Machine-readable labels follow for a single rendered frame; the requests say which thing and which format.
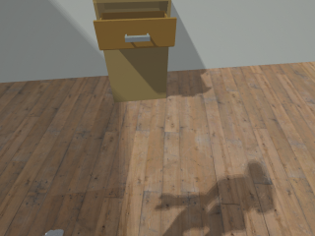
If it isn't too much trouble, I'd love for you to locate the drawer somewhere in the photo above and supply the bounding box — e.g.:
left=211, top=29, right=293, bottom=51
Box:
left=93, top=11, right=177, bottom=51

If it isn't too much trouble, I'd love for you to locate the handle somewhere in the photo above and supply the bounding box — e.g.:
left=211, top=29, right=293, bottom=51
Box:
left=124, top=33, right=151, bottom=42

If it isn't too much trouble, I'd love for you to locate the cabinet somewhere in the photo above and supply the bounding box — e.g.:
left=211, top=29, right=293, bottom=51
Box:
left=93, top=0, right=171, bottom=103

